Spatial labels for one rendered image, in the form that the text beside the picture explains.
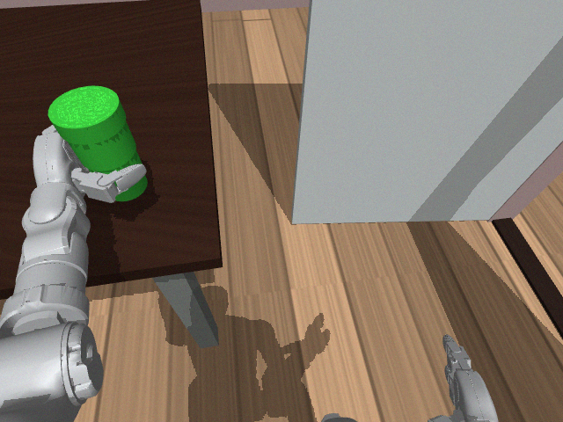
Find table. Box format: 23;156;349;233
0;0;223;348

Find left robot arm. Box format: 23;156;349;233
0;182;104;422

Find cup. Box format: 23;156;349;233
48;86;148;201

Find left robot hand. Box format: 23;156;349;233
33;125;146;203

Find right robot hand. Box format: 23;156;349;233
428;334;499;422

